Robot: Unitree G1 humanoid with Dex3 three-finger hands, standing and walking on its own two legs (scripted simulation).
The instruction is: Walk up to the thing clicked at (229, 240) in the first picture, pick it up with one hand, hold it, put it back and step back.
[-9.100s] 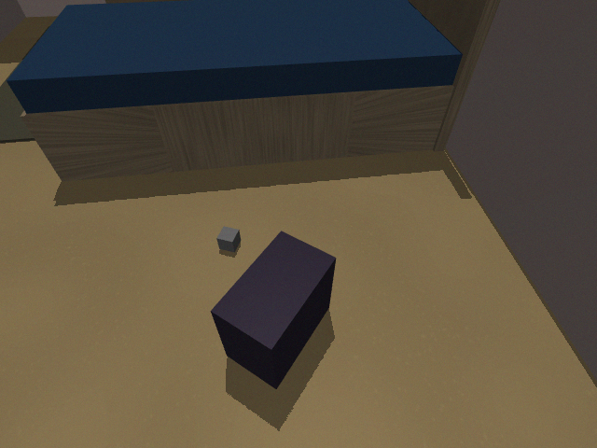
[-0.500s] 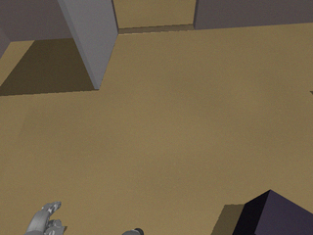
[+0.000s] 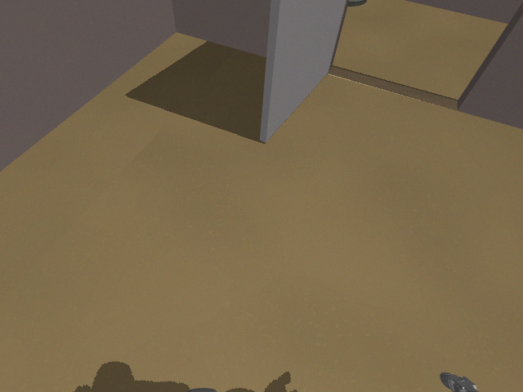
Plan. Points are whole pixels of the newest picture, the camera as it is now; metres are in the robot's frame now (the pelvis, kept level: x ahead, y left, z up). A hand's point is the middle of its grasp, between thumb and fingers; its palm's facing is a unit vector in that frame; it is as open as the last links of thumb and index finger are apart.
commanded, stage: walk up
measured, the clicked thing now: out of the picture -0.05 -1.04 -0.72
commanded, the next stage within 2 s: stand in 1.74 s
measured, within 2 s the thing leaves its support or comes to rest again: neither
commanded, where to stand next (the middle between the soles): +0.07 +0.01 m, yaw +30 degrees
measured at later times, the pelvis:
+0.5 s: pelvis +0.01 -0.02 +0.01, yaw +18 degrees
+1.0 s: pelvis +0.01 +0.01 -0.01, yaw +28 degrees
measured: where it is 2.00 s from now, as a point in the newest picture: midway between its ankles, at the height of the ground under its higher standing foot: outside the picture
